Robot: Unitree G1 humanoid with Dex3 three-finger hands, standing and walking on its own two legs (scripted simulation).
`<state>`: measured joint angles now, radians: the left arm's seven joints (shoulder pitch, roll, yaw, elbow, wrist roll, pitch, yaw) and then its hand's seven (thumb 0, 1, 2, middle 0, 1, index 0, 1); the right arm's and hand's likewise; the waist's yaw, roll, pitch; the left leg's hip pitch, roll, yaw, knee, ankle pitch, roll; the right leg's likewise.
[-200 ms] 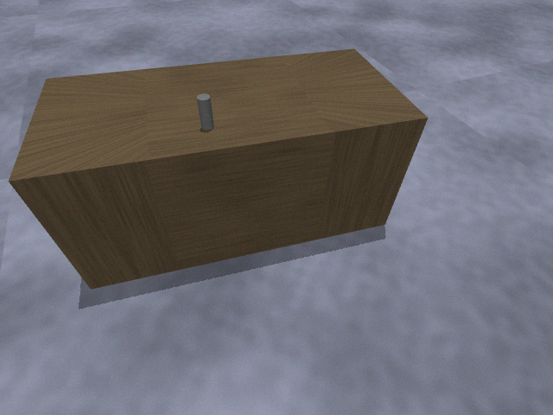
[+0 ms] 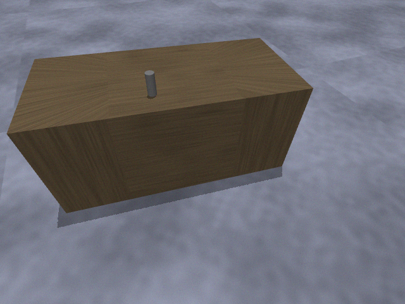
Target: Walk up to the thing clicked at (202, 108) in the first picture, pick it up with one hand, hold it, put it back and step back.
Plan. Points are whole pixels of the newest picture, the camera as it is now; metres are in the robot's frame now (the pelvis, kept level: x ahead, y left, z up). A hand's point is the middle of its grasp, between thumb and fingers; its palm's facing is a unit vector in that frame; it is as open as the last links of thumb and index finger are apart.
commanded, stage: stand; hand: right
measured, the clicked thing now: (151, 83) +1.04 +0.22 -0.13
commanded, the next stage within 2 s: walk up in 0.92 s
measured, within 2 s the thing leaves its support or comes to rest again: neither
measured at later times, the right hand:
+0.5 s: hand out of the picture +0.08 -0.25 -0.16, palm faces -0.03 +0.94 -0.34, open 7.4 cm
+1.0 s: hand out of the picture +0.09 -0.26 -0.16, palm faces -0.07 +0.94 -0.33, open 7.4 cm
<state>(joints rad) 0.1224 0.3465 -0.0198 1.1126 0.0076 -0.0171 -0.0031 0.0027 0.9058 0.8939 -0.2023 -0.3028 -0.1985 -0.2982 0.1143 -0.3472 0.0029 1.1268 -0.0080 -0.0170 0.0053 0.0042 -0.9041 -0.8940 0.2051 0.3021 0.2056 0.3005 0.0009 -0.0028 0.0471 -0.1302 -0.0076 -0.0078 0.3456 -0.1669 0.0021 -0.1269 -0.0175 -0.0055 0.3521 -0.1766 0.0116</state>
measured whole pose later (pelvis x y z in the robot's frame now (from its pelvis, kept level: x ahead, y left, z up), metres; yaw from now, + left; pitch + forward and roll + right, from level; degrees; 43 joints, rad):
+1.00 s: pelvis +0.02 +0.00 +0.00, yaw +2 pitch -2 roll -1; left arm 0.16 0.35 0.04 1.06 0.02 -0.05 -0.01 0.00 0.90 0.89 -0.21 -0.30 -0.20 -0.30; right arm 0.17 -0.37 -0.04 1.06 -0.04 0.02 0.05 0.00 -0.90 -0.89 0.21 0.30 0.21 0.30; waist 0.00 0.02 0.03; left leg -0.25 0.00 -0.03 0.63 -0.39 0.02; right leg -0.12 -0.01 -0.04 0.37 -0.23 -0.02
